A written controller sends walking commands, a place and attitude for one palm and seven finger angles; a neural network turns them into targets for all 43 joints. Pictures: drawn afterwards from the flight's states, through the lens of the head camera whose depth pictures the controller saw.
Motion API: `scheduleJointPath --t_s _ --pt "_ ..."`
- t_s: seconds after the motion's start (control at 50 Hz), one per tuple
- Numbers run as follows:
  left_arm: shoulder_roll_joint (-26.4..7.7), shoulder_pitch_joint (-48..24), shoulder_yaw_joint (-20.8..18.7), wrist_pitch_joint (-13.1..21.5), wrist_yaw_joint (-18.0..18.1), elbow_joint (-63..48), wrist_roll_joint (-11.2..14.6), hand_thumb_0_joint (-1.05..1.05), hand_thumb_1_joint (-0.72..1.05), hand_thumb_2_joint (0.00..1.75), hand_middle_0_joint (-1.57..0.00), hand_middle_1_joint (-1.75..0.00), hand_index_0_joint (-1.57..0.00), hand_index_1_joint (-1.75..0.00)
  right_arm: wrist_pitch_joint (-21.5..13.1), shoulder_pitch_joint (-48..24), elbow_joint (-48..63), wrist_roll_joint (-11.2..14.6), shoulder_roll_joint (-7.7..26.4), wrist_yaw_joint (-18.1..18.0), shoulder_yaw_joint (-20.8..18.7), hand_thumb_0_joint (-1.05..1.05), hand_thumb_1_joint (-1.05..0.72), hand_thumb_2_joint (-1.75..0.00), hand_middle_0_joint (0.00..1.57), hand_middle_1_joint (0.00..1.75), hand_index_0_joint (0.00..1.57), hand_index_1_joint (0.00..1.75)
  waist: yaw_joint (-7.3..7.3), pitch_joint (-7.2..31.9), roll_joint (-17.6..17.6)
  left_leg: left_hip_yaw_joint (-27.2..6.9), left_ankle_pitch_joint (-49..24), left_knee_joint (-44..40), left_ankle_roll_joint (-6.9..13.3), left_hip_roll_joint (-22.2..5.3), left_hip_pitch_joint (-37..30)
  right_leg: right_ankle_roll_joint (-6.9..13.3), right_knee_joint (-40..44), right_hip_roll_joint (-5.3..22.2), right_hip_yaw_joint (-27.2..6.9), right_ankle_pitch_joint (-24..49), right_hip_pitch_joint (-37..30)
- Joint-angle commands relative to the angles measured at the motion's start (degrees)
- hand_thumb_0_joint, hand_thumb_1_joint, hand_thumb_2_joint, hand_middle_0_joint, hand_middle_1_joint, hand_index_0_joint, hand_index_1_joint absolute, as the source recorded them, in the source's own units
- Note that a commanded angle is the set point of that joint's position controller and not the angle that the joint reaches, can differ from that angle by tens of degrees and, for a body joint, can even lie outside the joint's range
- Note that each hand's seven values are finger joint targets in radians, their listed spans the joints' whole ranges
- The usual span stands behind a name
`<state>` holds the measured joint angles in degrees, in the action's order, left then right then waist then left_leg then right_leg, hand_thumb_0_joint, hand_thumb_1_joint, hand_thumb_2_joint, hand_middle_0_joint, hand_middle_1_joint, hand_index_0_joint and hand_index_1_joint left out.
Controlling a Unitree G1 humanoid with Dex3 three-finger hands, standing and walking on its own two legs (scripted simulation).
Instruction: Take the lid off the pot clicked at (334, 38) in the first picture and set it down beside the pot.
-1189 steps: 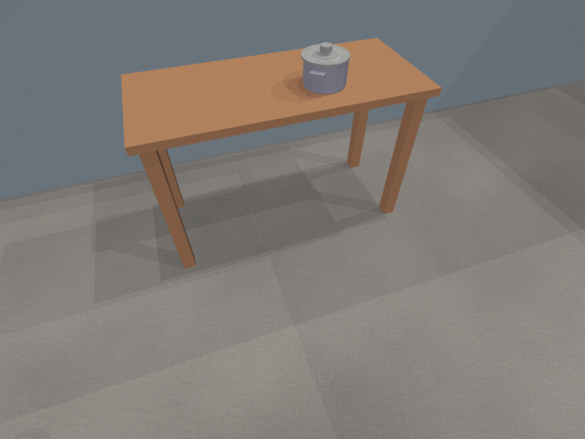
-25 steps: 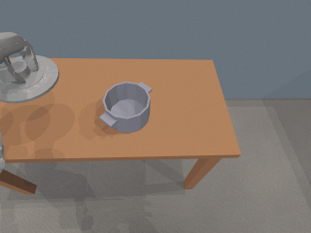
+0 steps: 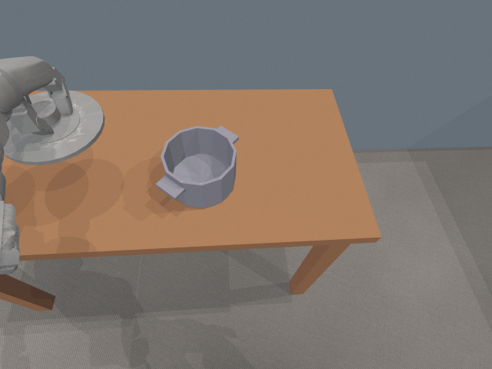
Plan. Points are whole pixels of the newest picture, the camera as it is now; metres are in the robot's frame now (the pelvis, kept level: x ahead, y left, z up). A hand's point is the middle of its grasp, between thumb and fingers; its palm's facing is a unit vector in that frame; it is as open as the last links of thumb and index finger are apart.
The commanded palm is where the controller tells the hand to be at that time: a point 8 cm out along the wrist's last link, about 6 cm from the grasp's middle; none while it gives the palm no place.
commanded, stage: lower the lid onto the table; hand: left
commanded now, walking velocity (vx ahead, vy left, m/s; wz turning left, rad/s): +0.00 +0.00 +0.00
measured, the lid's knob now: (44, 113) +0.51 +0.30 +0.10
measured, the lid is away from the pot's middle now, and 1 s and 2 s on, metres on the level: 0.24 0.23 0.24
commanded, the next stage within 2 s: none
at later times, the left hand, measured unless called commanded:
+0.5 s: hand (51, 131) +0.48 +0.29 +0.09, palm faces -0.46 -0.09 -0.88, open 6.9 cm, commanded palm +0.52 +0.29 +0.15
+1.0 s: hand (56, 145) +0.47 +0.30 +0.06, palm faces -0.49 -0.10 -0.87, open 6.9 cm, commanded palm +0.52 +0.30 +0.11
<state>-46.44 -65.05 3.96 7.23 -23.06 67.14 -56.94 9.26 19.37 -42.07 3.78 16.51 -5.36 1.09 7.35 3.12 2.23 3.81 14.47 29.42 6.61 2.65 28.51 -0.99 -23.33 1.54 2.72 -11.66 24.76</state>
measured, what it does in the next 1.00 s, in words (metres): stands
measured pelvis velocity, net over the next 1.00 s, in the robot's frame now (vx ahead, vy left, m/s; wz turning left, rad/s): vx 0.00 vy -0.02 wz -0.02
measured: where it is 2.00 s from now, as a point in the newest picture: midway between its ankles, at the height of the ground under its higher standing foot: outside the picture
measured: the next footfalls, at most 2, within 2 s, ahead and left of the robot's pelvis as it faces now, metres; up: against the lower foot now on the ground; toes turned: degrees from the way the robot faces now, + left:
none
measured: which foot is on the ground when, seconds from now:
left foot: down 0.00-1.00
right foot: down 0.00-1.00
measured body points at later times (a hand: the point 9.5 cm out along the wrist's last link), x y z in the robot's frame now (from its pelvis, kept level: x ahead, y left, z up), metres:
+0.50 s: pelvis +0.00 -0.01 +0.00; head +0.09 +0.00 +0.44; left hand +0.50 +0.29 +0.14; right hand -0.01 -0.30 -0.12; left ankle -0.01 +0.04 -0.73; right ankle -0.02 -0.16 -0.73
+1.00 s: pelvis +0.00 -0.02 -0.01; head +0.11 +0.00 +0.43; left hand +0.50 +0.30 +0.11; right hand -0.01 -0.31 -0.12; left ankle -0.01 +0.04 -0.73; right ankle -0.02 -0.16 -0.73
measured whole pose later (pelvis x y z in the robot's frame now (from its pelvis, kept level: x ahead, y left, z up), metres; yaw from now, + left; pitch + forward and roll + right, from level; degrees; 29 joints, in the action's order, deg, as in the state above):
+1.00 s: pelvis +0.00 -0.02 -0.01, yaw -1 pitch +17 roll -3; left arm -49.5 -58.8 0.5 11.6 -20.9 67.6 -57.3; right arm 9.3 19.5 -41.7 4.4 16.9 -7.7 1.7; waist 8.4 3.9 1.7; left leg 3.6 18.2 37.1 5.1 0.1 36.0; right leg -1.1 -30.1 -0.7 2.6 -14.7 32.1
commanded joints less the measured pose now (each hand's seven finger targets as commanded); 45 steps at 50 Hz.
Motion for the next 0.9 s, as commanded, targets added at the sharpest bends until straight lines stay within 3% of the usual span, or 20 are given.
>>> scheduleJointPath --t_s 0.0,0.02,0.08,0.1,0.14,0.24,0.28,0.3,0.32,0.38,0.4,0.42,0.48,0.56,0.6,0.66,0.7,0.78,0.82,0.88 --pt "-16.4 -30.0 -3.7 0.2 3.3 -12.5 0.4 0.00 0.81 0.76 -0.98 -1.09 -0.90 -1.08 -1.3 5.8 3.3 -0.1 11.4 -1.2 -4.1 0.00 -0.90 -0.90 0.20 0.30 0.20 0.30 0.29 26.1 7.4 -8.7 -33.7 0.8 -4.1 -4.5 -28.3 3.3 0.4 -4.0 1.0 10.1 3.3" --pt "-16.7 -28.7 -4.0 0.1 3.5 -10.2 0.4 0.00 0.81 0.76 -0.98 -1.09 -0.90 -1.08 -1.2 6.1 3.0 -0.1 11.5 -1.2 -4.0 0.00 -0.90 -0.90 0.20 0.30 0.20 0.30 0.53 24.2 6.2 -8.7 -31.7 0.9 -3.9 -4.5 -27.1 3.1 0.2 -4.1 1.1 9.0 4.0" --pt "-17.3 -30.2 -3.9 0.3 3.9 -11.3 0.0 0.00 0.81 0.76 -0.98 -1.09 -0.90 -1.08 -1.4 6.3 3.0 -0.1 11.5 -1.5 -4.0 0.00 -0.90 -0.90 0.20 0.30 0.20 0.30 0.51 24.9 7.3 -8.3 -29.5 0.5 -3.7 -4.4 -26.4 3.3 0.2 -4.1 1.0 8.6 3.6" --pt "-18.3 -30.4 -4.8 0.7 4.1 -13.3 0.0 0.00 0.81 0.76 -0.98 -1.09 -0.90 -1.08 -1.5 6.3 3.3 -0.2 11.5 -1.5 -4.1 0.00 -0.90 -0.90 0.20 0.30 0.20 0.30 0.07 26.6 7.8 -8.5 -32.2 0.9 -4.0 -4.5 -27.3 3.4 -0.1 -4.0 0.8 9.7 3.1" --pt "-18.3 -29.1 -4.9 0.6 4.4 -10.9 -0.4 0.00 0.81 0.76 -0.98 -1.09 -0.90 -1.08 -1.4 6.7 3.0 -0.1 11.5 -1.8 -4.0 0.00 -0.90 -0.90 0.20 0.30 0.20 0.30 0.49 25.6 7.1 -8.5 -31.1 1.1 -3.9 -4.6 -27.0 3.1 -0.2 -4.2 0.9 8.8 3.9" --pt "-15.2 -30.2 -2.2 0.6 4.4 -10.5 0.1 0.00 0.81 0.76 -0.98 -1.09 -0.90 -1.08 -1.8 7.4 2.4 0.1 11.7 -2.0 -4.0 0.00 -0.90 -0.90 0.20 0.30 0.20 0.30 1.40 24.2 7.2 -8.1 -27.6 1.3 -3.6 -4.7 -26.0 3.2 -0.5 -4.2 1.0 7.5 6.0" --pt "-19.1 -29.4 -5.3 1.0 4.8 -11.4 -0.2 0.00 0.81 0.76 -0.98 -1.09 -0.90 -1.08 -2.0 7.7 2.7 0.0 11.7 -2.2 -3.9 0.00 -0.90 -0.90 0.20 0.30 0.20 0.30 0.69 26.6 7.2 -7.9 -28.3 1.6 -3.4 -4.3 -25.8 3.3 -0.9 -4.2 0.7 8.8 3.8" --pt "-18.9 -29.8 -5.4 1.5 4.8 -13.5 -0.2 0.00 0.81 0.76 -0.98 -1.09 -0.90 -1.08 -2.1 7.6 3.0 -0.1 11.6 -2.4 -4.1 0.00 -0.90 -0.90 0.20 0.30 0.20 0.30 0.44 28.5 8.0 -7.8 -32.4 2.2 -3.6 -4.4 -26.9 3.4 -1.2 -4.1 0.6 11.0 3.4" --pt "-18.4 -29.4 -5.1 1.4 4.9 -12.1 -0.4 0.00 0.81 0.76 -0.98 -1.09 -0.90 -1.08 -1.9 7.6 2.6 -0.2 11.5 -2.3 -4.0 0.00 -0.90 -0.90 0.20 0.30 0.20 0.30 0.81 27.2 8.9 -8.0 -32.7 2.6 -3.9 -4.5 -26.9 3.3 -1.3 -4.2 0.8 10.5 4.5" --pt "-17.9 -25.8 -4.6 1.1 5.1 -7.8 -0.3 0.00 0.81 0.76 -0.98 -1.09 -0.90 -1.08 -2.0 7.8 2.6 0.1 11.6 -2.5 -3.7 0.00 -0.90 -0.90 0.20 0.30 0.20 0.30 1.10 24.5 5.4 -6.9 -27.9 2.6 -3.0 -4.1 -23.3 3.0 -1.5 -4.3 0.8 9.4 4.6" --pt "-17.0 -26.2 -3.6 1.3 4.8 -8.5 -0.1 0.00 0.81 0.76 -0.98 -1.09 -0.90 -1.08 -2.1 7.6 2.6 0.3 11.7 -2.5 -3.6 0.00 -0.90 -0.90 0.20 0.30 0.20 0.30 1.05 24.2 5.9 -6.7 -27.8 2.6 -3.0 -4.2 -22.5 3.2 -1.6 -4.2 0.8 9.9 4.5" --pt "-18.3 -26.8 -4.4 1.2 4.9 -9.0 -0.2 0.00 0.81 0.76 -0.98 -1.09 -0.90 -1.08 -2.0 7.7 2.3 0.2 11.9 -2.4 -3.7 0.00 -0.90 -0.90 0.20 0.30 0.20 0.30 0.96 24.0 6.9 -6.6 -26.9 2.8 -2.9 -4.2 -22.3 3.2 -1.9 -4.2 0.8 9.6 4.5" --pt "-19.9 -27.6 -5.8 1.9 5.1 -12.1 -0.6 0.00 0.81 0.76 -0.98 -1.09 -0.90 -1.08 -2.0 8.3 2.6 0.1 11.6 -2.7 -3.9 0.00 -0.90 -0.90 0.20 0.30 0.20 0.30 0.96 27.7 8.9 -6.7 -29.8 3.7 -3.0 -4.3 -24.9 3.2 -2.4 -4.4 0.7 10.7 4.4" --pt "-22.6 -24.6 -7.3 2.4 4.9 -10.6 0.1 0.00 0.81 0.76 -0.98 -1.09 -0.90 -1.08 -1.6 8.2 2.7 0.4 11.8 -3.1 -3.4 0.00 -0.90 -0.90 0.20 0.30 0.20 0.30 0.77 26.8 6.3 -5.7 -28.3 4.5 -2.3 -3.9 -20.9 2.9 -3.2 -4.2 0.5 12.6 2.5" --pt "-20.7 -24.2 -5.9 2.8 4.8 -11.8 -0.1 0.00 0.81 0.76 -0.98 -1.09 -0.90 -1.08 -1.6 8.0 3.2 0.5 11.5 -3.1 -3.4 0.00 -0.90 -0.90 0.20 0.30 0.20 0.30 0.82 26.9 8.6 -5.7 -31.6 5.1 -2.6 -4.0 -21.9 3.1 -3.5 -4.3 0.6 13.5 3.7" --pt "-22.2 -23.2 -7.3 3.0 4.6 -11.2 0.1 0.00 0.81 0.76 -0.98 -1.09 -0.90 -1.08 -1.3 8.5 2.8 0.4 11.7 -3.2 -3.5 0.00 -0.90 -0.90 0.20 0.30 0.20 0.30 0.97 27.3 7.4 -5.5 -29.8 5.8 -2.2 -4.0 -21.2 2.8 -3.9 -4.5 0.6 13.1 3.8" --pt "-20.6 -22.6 -6.0 3.3 4.3 -11.1 0.6 0.00 0.81 0.76 -0.98 -1.09 -0.90 -1.08 -1.3 8.2 2.9 0.6 11.6 -3.2 -3.4 0.00 -0.90 -0.90 0.20 0.30 0.20 0.30 1.14 26.5 8.3 -5.2 -30.7 6.1 -2.3 -4.1 -20.8 2.9 -4.3 -4.3 0.6 13.2 4.9" --pt "-22.3 -23.2 -7.2 3.7 4.5 -12.5 0.5 0.00 0.81 0.76 -0.98 -1.09 -0.90 -1.08 -0.9 8.7 2.4 0.5 11.7 -3.3 -3.5 0.00 -0.90 -0.90 0.20 0.30 0.20 0.30 1.22 27.7 8.6 -5.2 -30.0 6.9 -2.1 -4.1 -20.8 2.8 -4.8 -4.4 0.6 13.2 5.0" --pt "-23.7 -22.8 -8.7 4.3 4.6 -14.4 0.6 0.00 0.81 0.76 -0.98 -1.09 -0.90 -1.08 -0.7 9.0 2.4 0.3 11.7 -3.4 -3.6 0.00 -0.90 -0.90 0.20 0.30 0.20 0.30 0.86 30.0 8.8 -5.6 -34.0 7.6 -2.2 -4.2 -22.2 2.7 -5.3 -4.6 0.5 15.1 4.3" --pt "-23.2 -21.3 -8.3 4.1 4.8 -12.0 0.6 0.00 0.81 0.76 -0.98 -1.09 -0.90 -1.08 -0.6 8.4 2.3 0.5 11.7 -3.4 -3.4 0.00 -0.90 -0.90 0.20 0.30 0.20 0.30 1.05 27.6 7.7 -5.0 -30.0 7.6 -2.1 -4.1 -19.5 2.7 -5.5 -4.5 0.6 13.5 5.1"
